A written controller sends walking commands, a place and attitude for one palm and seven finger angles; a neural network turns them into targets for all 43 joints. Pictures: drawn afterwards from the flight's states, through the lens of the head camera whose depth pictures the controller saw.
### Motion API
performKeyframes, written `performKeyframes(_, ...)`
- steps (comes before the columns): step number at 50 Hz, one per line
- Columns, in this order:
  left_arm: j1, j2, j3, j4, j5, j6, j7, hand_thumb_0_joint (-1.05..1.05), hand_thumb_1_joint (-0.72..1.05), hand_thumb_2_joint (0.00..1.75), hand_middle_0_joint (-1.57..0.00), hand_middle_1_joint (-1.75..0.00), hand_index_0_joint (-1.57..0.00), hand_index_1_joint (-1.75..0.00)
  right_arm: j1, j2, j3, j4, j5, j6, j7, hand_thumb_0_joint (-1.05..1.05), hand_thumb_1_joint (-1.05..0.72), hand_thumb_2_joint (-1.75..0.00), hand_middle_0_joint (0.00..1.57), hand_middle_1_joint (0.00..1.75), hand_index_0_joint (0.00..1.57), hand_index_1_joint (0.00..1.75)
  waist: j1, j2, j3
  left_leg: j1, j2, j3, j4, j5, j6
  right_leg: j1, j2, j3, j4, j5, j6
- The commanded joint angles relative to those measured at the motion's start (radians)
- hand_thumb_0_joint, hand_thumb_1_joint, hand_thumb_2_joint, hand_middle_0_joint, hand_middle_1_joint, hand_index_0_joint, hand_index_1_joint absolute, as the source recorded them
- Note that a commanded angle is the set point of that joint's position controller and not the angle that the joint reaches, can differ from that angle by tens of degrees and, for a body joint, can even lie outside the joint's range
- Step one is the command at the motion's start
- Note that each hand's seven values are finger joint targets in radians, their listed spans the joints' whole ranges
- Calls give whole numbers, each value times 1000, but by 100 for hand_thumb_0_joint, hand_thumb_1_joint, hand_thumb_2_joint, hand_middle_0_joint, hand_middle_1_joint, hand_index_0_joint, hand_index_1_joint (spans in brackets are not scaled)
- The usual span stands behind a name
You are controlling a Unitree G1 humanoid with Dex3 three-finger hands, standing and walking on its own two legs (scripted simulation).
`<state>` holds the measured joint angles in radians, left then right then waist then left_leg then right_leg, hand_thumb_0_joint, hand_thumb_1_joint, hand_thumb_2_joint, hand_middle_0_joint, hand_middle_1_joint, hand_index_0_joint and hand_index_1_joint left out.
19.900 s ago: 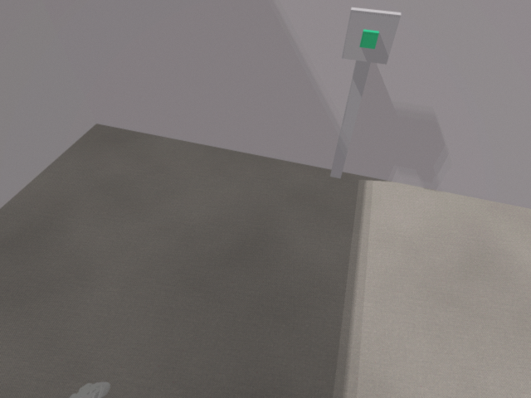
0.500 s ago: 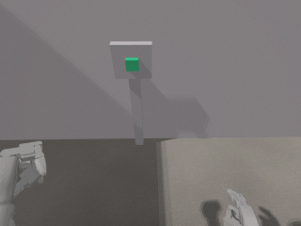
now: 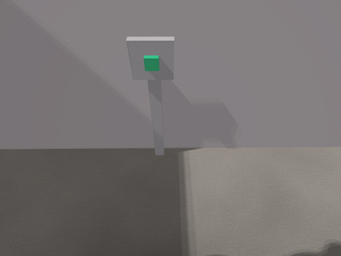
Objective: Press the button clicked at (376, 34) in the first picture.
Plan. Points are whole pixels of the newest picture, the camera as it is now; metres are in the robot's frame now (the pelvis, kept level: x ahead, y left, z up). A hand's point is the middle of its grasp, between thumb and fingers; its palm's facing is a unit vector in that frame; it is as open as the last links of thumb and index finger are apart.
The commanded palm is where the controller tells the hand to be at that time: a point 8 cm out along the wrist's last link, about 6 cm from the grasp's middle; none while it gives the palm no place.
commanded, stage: let the arm hang, fingers relaxed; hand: left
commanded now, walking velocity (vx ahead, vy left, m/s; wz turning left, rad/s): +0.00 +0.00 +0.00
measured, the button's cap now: (151, 62) +0.80 +0.13 -0.01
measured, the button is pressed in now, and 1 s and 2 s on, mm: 0 0 0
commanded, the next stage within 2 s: stand and wait in 0.56 s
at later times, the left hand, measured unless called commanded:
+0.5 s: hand out of the picture +0.10 +0.21 -0.16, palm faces -0.01 -0.96 -0.28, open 7.3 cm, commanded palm none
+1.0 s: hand out of the picture +0.11 +0.21 -0.15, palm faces -0.01 -0.95 -0.33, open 7.4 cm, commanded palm none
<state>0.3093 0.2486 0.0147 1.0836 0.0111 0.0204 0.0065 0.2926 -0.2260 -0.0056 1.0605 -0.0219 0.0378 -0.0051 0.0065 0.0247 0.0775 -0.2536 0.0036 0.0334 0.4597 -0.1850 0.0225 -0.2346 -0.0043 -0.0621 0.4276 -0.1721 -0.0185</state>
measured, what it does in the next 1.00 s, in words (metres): shifts its weight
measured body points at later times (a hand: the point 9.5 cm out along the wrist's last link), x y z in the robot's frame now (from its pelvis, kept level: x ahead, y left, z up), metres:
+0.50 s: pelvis +0.02 -0.01 +0.01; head +0.04 -0.02 +0.45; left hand +0.10 +0.26 -0.13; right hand +0.05 -0.27 -0.15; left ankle +0.04 +0.10 -0.74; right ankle +0.04 -0.11 -0.74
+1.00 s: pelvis +0.05 -0.02 +0.01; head +0.08 -0.04 +0.46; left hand +0.11 +0.26 -0.13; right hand +0.11 -0.30 -0.15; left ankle +0.04 +0.10 -0.74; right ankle +0.04 -0.11 -0.74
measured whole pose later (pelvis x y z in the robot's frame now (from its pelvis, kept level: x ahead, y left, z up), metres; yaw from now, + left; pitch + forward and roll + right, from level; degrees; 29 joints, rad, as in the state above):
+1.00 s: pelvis +0.05 -0.02 +0.01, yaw +0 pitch -1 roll +0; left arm 0.11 0.28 0.02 1.15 0.00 -0.02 0.01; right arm 0.11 -0.30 0.00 1.12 -0.02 0.01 -0.01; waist 0.00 0.04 0.07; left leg -0.12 0.02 0.03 0.31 -0.18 -0.02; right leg -0.12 0.02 -0.06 0.31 -0.18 -0.04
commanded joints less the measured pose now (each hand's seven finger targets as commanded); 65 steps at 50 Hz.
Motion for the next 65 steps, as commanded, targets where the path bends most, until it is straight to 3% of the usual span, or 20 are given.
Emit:
performKeyframes(1,-59,147,25,-28,3,-30,11,0,90,90,-27,-38,-27,-38,8,-143,-36,-34,-1,-29,-16,0,-90,-90,20,30,20,30,-17,-31,0,-14,95,-121,-147,-182,28,-30,-94,130,-144,-233,-52)
performKeyframes(3,-65,152,28,-13,3,-30,11,0,90,90,-20,-30,-20,-30,14,-149,-39,-21,-2,-30,-17,0,-90,-90,20,30,20,30,-17,-29,3,-14,96,-122,-155,-192,29,-33,-94,131,-145,-248,-52)
performKeyframes(10,-99,166,35,6,4,-34,14,0,90,90,-20,-30,-20,-30,-6,-155,-41,3,-2,-36,-16,0,-90,-90,20,30,20,30,-14,-44,2,0,93,-115,-156,-139,26,-19,-100,133,-147,-217,-50)
performKeyframes(15,-129,175,38,6,4,-40,13,0,90,90,-20,-30,-20,-30,-43,-170,-41,8,-3,-46,-16,0,-90,-90,20,30,20,30,-9,2,-20,12,105,-124,-176,-74,24,23,-102,128,-129,-122,-47)
performKeyframes(36,-218,210,35,11,-1,-55,14,0,90,90,-20,-30,-20,-30,-152,-224,-32,14,2,-52,-20,0,-90,-90,20,30,20,30,-20,-12,-122,153,120,-96,-168,165,4,120,-122,120,-149,142,-36)
performKeyframes(45,-221,222,36,17,-2,-56,16,0,90,90,-20,-30,-20,-30,-167,-237,-31,16,4,-45,-22,0,-90,-90,20,30,20,30,-21,-42,-101,170,118,-85,-169,154,0,117,-120,125,-173,165,-29)
performKeyframes(51,-224,229,37,18,-3,-58,18,0,90,90,-20,-30,-20,-30,-166,-238,-30,18,3,-47,-23,0,-90,-90,20,30,20,30,-22,-27,-128,188,122,-80,-168,189,-4,148,-124,126,-165,233,-30)
performKeyframes(65,-215,228,41,15,-5,-58,21,0,90,90,-20,-30,-20,-30,-154,-234,-28,20,4,-46,-28,0,-90,-90,20,30,20,30,-18,-37,-111,191,123,-66,-168,199,-9,163,-120,128,-169,294,-23)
